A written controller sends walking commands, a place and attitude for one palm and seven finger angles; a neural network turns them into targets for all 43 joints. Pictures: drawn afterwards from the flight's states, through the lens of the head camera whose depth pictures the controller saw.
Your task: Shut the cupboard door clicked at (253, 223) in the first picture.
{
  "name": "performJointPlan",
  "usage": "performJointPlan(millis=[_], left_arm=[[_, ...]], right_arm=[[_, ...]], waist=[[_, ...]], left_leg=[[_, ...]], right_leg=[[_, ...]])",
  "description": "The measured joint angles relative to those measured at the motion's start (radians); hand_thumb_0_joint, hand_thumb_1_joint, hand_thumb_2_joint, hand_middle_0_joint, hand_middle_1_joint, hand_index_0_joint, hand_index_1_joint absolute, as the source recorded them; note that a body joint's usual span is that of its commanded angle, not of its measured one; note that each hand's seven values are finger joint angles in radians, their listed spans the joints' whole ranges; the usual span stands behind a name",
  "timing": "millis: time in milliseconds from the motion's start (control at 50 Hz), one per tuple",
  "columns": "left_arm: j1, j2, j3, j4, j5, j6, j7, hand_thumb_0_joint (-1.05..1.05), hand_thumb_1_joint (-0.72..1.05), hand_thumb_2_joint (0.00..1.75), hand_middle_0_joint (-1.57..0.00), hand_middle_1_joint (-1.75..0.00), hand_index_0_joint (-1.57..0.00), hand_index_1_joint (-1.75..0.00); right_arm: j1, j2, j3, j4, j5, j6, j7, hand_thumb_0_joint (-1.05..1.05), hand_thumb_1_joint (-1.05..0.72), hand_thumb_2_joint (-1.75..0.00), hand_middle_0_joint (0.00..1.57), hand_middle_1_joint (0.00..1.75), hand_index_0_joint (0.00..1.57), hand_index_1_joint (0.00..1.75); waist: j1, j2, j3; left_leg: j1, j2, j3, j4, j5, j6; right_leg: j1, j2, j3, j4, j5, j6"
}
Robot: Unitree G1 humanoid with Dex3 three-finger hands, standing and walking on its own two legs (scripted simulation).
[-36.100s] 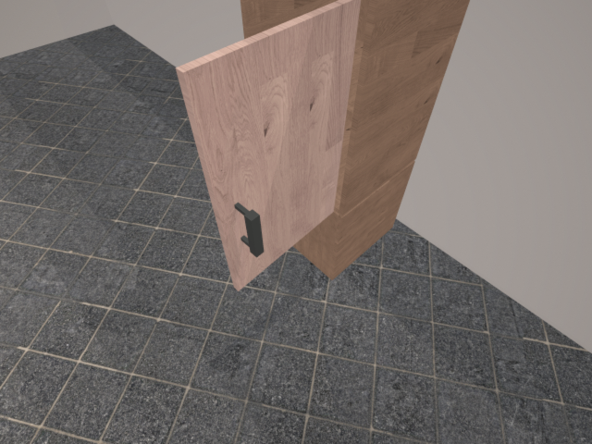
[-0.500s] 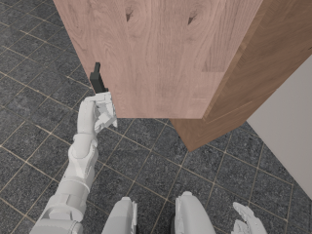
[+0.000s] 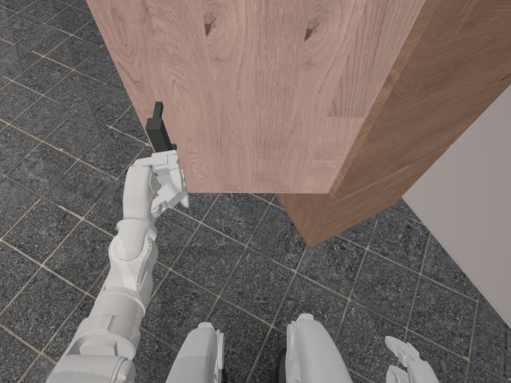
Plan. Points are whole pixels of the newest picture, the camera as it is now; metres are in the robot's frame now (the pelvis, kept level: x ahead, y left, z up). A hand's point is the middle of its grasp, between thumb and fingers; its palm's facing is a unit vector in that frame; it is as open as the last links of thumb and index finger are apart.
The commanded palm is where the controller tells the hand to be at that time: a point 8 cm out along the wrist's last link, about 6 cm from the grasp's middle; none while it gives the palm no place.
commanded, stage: push the door shut along its arc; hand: left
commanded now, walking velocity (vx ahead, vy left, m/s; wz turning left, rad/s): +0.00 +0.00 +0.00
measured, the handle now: (165, 139) +0.50 +0.15 +0.02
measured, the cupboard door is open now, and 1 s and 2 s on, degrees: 63 47 33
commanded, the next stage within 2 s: pull the fist back off the door in 1.70 s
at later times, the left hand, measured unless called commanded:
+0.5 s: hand (190, 160) +0.46 +0.11 +0.03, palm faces -0.16 -0.99 -0.05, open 3.1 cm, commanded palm +0.45 +0.15 +0.02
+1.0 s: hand (208, 129) +0.52 +0.08 +0.03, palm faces -0.30 -0.95 -0.05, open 3.1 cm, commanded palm +0.52 +0.13 +0.02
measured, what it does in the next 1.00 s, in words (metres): stands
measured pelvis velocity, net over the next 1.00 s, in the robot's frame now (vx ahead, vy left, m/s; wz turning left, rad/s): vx -0.01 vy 0.01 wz -0.03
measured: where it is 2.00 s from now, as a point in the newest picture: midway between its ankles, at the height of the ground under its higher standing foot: outside the picture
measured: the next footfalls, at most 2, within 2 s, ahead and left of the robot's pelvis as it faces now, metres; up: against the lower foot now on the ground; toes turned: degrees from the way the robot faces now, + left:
none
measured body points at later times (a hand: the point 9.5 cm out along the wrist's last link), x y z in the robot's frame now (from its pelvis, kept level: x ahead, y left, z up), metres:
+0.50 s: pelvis -0.01 +0.01 -0.01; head +0.13 +0.01 +0.42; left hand +0.46 +0.16 +0.03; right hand +0.06 -0.26 -0.13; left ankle +0.02 +0.11 -0.61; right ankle +0.06 -0.11 -0.61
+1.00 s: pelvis -0.01 +0.01 -0.03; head +0.16 +0.02 +0.39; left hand +0.53 +0.14 +0.03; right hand +0.00 -0.26 -0.14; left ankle +0.02 +0.11 -0.61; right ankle +0.06 -0.11 -0.61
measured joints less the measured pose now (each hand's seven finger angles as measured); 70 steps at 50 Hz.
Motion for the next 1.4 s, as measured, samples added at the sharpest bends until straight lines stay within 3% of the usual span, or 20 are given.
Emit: performJointPlan(millis=[140, 440, 680, 860, 1180, 1400], left_arm=[[-0.065, 0.019, 0.004, 0.074, 0.016, 0.001, -0.018, 0.01, 0.9, 0.9, -1.3, -1.5, -1.31, -1.5], [-0.275, 0.091, 0.045, 0.257, 0.0, 0.02, -0.109, 0.01, 0.9, 0.9, -1.32, -1.5, -1.31, -1.5], [-0.423, 0.152, 0.088, 0.396, 0.028, 0.028, -0.141, 0.01, 0.9, 0.9, -1.3, -1.5, -1.31, -1.5], [-0.541, 0.214, 0.113, 0.455, 0.041, 0.073, -0.189, 0.01, 0.9, 0.9, -1.3, -1.5, -1.3, -1.5], [-0.646, 0.272, 0.141, 0.485, 0.071, 0.154, -0.25, 0.01, 0.9, 0.9, -1.3, -1.5, -1.3, -1.5], [-0.758, 0.321, 0.119, 0.522, 0.087, 0.209, -0.286, 0.01, 0.9, 0.91, -1.3, -1.5, -1.3, -1.5]], right_arm=[[-0.016, 0.003, 0.013, -0.001, 0.002, 0.0, -0.008, 0.0, -0.91, -0.9, 0.2, 0.3, 0.2, 0.29], [0.04, -0.009, 0.011, 0.03, 0.007, 0.013, -0.005, 0.0, -0.91, -0.9, 0.2, 0.3, 0.2, 0.29], [0.077, -0.018, 0.022, 0.041, 0.002, 0.032, -0.001, 0.0, -0.91, -0.9, 0.2, 0.3, 0.2, 0.29], [0.086, -0.022, 0.033, 0.032, -0.004, 0.034, 0.002, 0.0, -0.91, -0.9, 0.2, 0.3, 0.2, 0.29], [0.1, -0.007, 0.055, 0.022, -0.007, 0.032, 0.008, 0.0, -0.91, -0.9, 0.2, 0.3, 0.2, 0.29], [0.11, -0.012, 0.061, 0.028, -0.015, 0.013, 0.004, 0.0, -0.91, -0.9, 0.2, 0.3, 0.2, 0.29]], waist=[[-0.008, 0.0, 0.006], [-0.04, 0.018, 0.006], [-0.09, 0.023, 0.013], [-0.131, 0.029, 0.016], [-0.17, 0.037, 0.023], [-0.197, 0.042, 0.027]], left_leg=[[-0.009, -0.004, -0.002, 0.007, 0.004, 0.002], [-0.074, -0.005, -0.006, 0.038, 0.006, 0.008], [-0.118, 0.003, -0.004, 0.059, 0.005, 0.013], [-0.182, 0.012, -0.013, 0.094, -0.003, 0.014], [-0.222, 0.028, -0.014, 0.119, -0.021, 0.017], [-0.278, 0.031, -0.022, 0.153, -0.031, 0.018]], right_leg=[[-0.007, -0.004, -0.002, 0.006, 0.003, 0.002], [-0.063, -0.006, -0.005, 0.024, 0.01, 0.006], [-0.106, 0.002, -0.004, 0.034, 0.018, 0.008], [-0.164, 0.011, -0.012, 0.054, 0.02, 0.007], [-0.203, 0.027, -0.013, 0.063, 0.016, 0.01], [-0.254, 0.03, -0.02, 0.087, 0.011, 0.01]])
